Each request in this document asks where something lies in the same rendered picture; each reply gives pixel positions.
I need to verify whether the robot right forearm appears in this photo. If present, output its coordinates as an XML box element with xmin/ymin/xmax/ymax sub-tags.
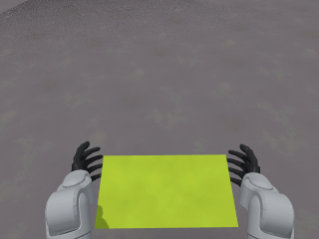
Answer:
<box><xmin>239</xmin><ymin>172</ymin><xmax>295</xmax><ymax>239</ymax></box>

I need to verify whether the carton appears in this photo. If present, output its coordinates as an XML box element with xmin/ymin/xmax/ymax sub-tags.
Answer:
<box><xmin>95</xmin><ymin>154</ymin><xmax>238</xmax><ymax>229</ymax></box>

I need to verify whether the right robot hand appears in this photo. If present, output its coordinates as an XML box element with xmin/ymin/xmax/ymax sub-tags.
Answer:
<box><xmin>226</xmin><ymin>144</ymin><xmax>260</xmax><ymax>187</ymax></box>

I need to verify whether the robot left forearm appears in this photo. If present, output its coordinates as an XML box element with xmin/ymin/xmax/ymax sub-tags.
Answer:
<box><xmin>45</xmin><ymin>169</ymin><xmax>96</xmax><ymax>239</ymax></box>

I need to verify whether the left robot hand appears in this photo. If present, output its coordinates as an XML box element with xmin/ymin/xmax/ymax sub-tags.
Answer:
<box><xmin>71</xmin><ymin>141</ymin><xmax>103</xmax><ymax>181</ymax></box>

